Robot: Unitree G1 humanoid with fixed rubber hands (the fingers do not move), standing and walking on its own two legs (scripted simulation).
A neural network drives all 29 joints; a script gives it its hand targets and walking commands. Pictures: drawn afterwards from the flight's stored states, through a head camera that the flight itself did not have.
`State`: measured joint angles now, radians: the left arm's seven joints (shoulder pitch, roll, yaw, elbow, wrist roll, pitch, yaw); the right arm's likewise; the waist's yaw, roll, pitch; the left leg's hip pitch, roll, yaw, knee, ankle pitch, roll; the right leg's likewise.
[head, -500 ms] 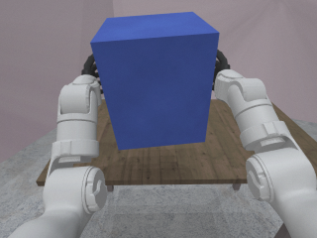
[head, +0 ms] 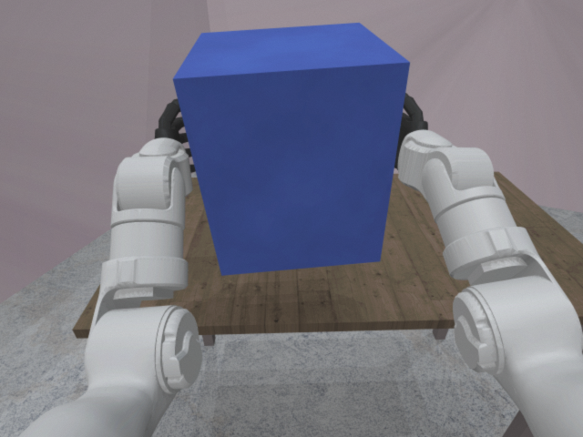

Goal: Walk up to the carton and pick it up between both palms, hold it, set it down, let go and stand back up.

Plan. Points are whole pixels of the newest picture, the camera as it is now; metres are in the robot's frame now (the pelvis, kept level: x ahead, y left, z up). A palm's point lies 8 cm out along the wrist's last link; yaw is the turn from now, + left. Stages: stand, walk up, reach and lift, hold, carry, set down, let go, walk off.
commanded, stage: hold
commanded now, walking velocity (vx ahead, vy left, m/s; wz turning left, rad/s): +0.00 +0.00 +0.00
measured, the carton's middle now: (291, 147) +0.40 +0.00 +0.30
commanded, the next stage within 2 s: set down in 1.22 s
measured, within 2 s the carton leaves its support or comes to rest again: neither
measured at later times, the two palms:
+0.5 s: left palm (170, 166) +0.38 +0.16 +0.29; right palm (405, 148) +0.38 -0.14 +0.30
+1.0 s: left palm (167, 153) +0.38 +0.16 +0.30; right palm (404, 137) +0.39 -0.14 +0.31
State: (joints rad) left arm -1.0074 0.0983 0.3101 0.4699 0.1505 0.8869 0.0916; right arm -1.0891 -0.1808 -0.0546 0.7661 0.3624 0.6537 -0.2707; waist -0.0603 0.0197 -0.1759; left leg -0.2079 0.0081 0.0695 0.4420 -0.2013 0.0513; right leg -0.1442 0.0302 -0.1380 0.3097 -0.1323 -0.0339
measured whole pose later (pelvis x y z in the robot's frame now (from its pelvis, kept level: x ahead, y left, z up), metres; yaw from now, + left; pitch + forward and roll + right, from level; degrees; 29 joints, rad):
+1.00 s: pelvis +0.00 -0.01 +0.00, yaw +0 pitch -1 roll -2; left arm -1.04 0.12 0.31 0.52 0.14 0.88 0.08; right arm -1.14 -0.18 -0.06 0.82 0.34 0.66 -0.27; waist -0.06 -0.01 -0.19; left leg -0.21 0.01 0.06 0.43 -0.20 0.04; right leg -0.15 0.03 -0.14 0.30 -0.13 -0.04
